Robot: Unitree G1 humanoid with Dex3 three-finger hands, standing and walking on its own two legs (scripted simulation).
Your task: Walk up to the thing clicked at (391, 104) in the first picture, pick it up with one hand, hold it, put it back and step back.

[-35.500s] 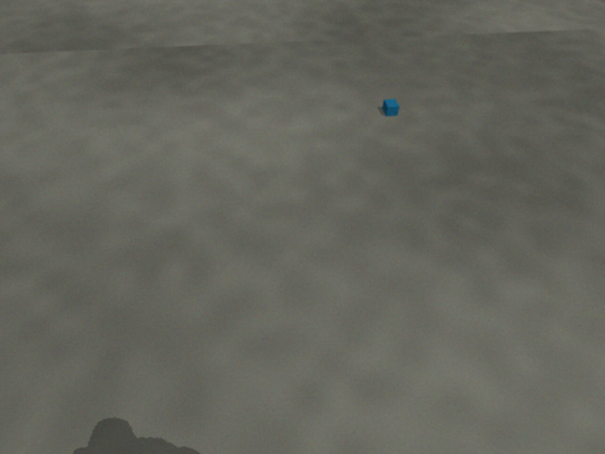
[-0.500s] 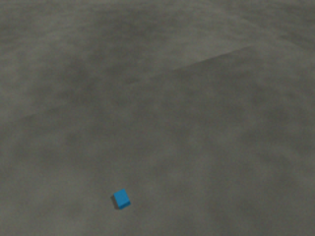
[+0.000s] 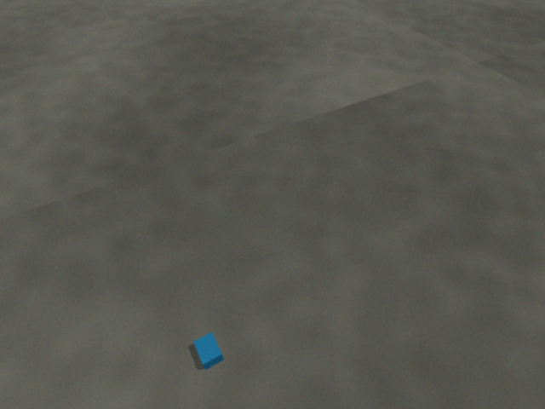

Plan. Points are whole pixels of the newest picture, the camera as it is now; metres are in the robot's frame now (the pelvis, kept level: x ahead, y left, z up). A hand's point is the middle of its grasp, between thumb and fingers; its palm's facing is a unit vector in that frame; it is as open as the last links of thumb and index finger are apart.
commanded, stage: stand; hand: left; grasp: from above
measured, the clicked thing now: (208, 350) +0.46 +0.24 -0.75
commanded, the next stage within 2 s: step back in 0.64 s
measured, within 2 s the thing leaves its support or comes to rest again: neither
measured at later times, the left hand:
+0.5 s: hand out of the picture +0.05 +0.25 -0.16, palm faces +0.01 -0.94 -0.35, open 7.4 cm
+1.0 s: hand out of the picture +0.09 +0.31 -0.18, palm faces -0.01 -0.93 -0.37, open 7.4 cm
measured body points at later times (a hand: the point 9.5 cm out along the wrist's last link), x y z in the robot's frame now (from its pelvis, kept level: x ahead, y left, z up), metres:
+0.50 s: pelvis -0.02 +0.00 +0.00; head -0.01 -0.01 +0.45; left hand +0.05 +0.30 -0.13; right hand +0.04 -0.30 -0.14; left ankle +0.00 +0.14 -0.75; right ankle +0.00 -0.12 -0.75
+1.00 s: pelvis -0.06 +0.04 -0.02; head +0.02 +0.06 +0.42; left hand +0.09 +0.35 -0.15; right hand +0.00 -0.29 -0.13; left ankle -0.06 +0.14 -0.75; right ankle -0.04 -0.11 -0.71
